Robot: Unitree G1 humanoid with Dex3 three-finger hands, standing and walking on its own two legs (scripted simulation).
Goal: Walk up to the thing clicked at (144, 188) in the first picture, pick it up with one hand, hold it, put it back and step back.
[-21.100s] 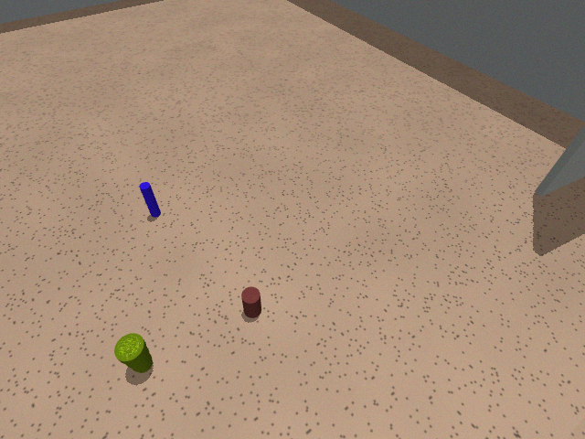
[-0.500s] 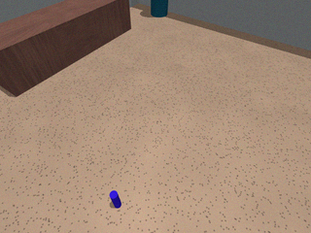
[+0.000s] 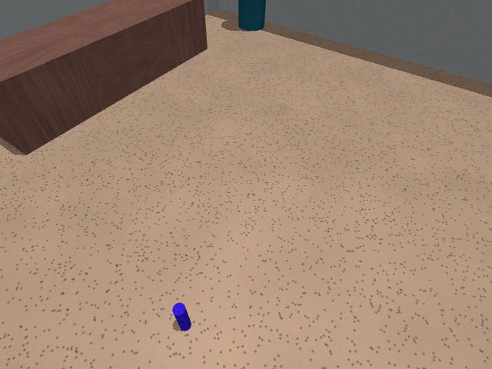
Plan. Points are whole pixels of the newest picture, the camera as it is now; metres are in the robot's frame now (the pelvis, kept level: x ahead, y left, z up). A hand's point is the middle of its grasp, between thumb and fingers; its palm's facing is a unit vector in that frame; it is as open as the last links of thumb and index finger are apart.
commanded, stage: stand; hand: left
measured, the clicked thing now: (182, 317) +0.42 +0.23 -0.69
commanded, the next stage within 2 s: go down in 0.70 s
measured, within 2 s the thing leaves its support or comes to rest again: neither
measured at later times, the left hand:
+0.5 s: hand out of the picture +0.07 +0.26 -0.16, palm faces -0.03 -0.94 -0.35, open 7.4 cm
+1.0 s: hand out of the picture +0.14 +0.25 -0.16, palm faces +0.03 -0.95 -0.32, open 10.0 cm
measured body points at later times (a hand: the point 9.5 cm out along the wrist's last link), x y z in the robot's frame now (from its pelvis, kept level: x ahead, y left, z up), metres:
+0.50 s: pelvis +0.00 +0.00 +0.00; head +0.01 +0.00 +0.45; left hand +0.07 +0.30 -0.13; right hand +0.07 -0.30 -0.14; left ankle +0.00 +0.14 -0.75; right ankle -0.02 -0.13 -0.75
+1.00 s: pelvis -0.01 +0.00 -0.01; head +0.04 +0.01 +0.43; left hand +0.14 +0.30 -0.14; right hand +0.09 -0.27 -0.14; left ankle +0.00 +0.14 -0.75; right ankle -0.02 -0.13 -0.75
